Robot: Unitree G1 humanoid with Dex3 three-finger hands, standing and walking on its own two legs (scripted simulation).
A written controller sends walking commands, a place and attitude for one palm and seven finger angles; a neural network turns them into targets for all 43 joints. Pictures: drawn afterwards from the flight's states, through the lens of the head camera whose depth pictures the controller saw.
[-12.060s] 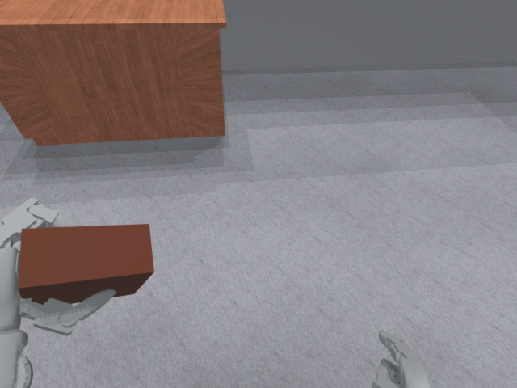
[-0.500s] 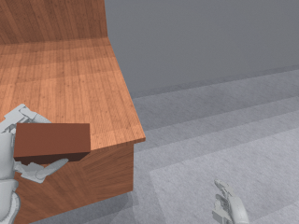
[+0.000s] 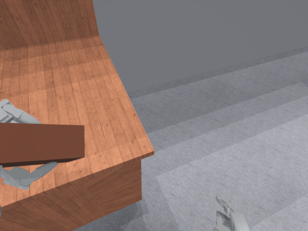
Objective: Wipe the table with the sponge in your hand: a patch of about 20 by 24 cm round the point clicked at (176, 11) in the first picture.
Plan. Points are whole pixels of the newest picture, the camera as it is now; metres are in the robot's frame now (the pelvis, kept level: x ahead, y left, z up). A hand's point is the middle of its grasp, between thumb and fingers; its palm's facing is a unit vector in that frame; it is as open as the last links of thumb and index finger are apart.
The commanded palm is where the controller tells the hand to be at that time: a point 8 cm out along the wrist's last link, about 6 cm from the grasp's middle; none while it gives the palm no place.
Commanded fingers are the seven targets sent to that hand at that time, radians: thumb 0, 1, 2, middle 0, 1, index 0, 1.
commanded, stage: come to a stop and stand still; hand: left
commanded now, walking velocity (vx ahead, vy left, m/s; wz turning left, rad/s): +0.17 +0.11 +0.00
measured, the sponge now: (53, 146) +0.24 +0.21 +0.16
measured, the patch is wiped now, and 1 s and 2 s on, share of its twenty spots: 0.00 0.00 0.00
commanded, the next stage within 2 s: look again from close up in 1.54 s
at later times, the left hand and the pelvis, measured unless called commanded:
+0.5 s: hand (0, 123) +0.26 +0.30 +0.19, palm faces +0.40 -0.82 -0.40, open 10.0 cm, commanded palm +0.20 +0.33 +0.19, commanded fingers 0.00 0.10 1.30 -1.20 -1.60 -1.20 -1.60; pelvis +0.04 +0.05 +0.01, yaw +0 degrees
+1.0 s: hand (8, 143) +0.24 +0.29 +0.16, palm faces +0.25 -0.89 -0.39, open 10.0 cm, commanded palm +0.19 +0.35 +0.19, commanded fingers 0.00 0.10 1.30 -1.20 -1.60 -1.20 -1.60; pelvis +0.03 +0.07 +0.01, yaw -1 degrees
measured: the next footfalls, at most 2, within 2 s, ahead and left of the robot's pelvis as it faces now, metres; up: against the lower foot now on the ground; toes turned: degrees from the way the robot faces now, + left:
right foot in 0.02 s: +0.07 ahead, -0.08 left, +0.00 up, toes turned -1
left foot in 0.26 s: +0.11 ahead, +0.14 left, +0.00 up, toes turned +0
